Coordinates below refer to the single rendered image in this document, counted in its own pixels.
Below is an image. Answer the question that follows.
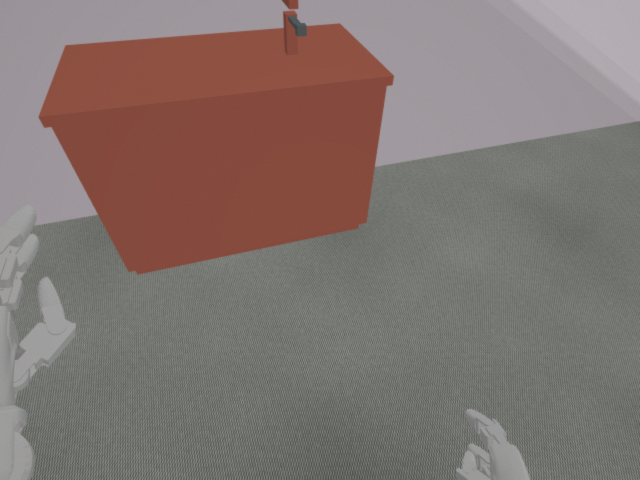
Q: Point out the tap lever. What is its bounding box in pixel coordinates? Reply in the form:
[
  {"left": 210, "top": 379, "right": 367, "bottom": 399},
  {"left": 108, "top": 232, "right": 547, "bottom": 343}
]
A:
[{"left": 288, "top": 16, "right": 307, "bottom": 37}]

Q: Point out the counter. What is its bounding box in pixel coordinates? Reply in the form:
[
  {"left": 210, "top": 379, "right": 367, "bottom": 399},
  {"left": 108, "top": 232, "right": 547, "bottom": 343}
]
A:
[{"left": 39, "top": 0, "right": 394, "bottom": 275}]

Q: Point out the robot left forearm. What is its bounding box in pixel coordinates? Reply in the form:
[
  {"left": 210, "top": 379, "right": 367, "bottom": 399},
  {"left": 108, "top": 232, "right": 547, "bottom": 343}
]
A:
[{"left": 0, "top": 405, "right": 35, "bottom": 480}]

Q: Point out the robot left hand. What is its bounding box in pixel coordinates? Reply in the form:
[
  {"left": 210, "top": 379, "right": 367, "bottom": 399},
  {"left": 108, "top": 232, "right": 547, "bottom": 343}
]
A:
[{"left": 0, "top": 204, "right": 76, "bottom": 407}]

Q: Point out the robot right hand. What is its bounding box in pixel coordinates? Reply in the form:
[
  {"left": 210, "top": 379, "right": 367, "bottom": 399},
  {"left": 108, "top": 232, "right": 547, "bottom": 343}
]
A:
[{"left": 456, "top": 409, "right": 530, "bottom": 480}]

